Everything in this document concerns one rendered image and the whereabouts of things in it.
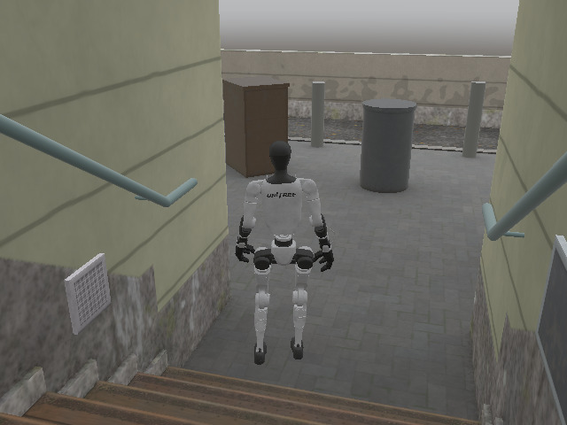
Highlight stairs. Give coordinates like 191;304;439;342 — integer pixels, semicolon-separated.
0;366;481;425

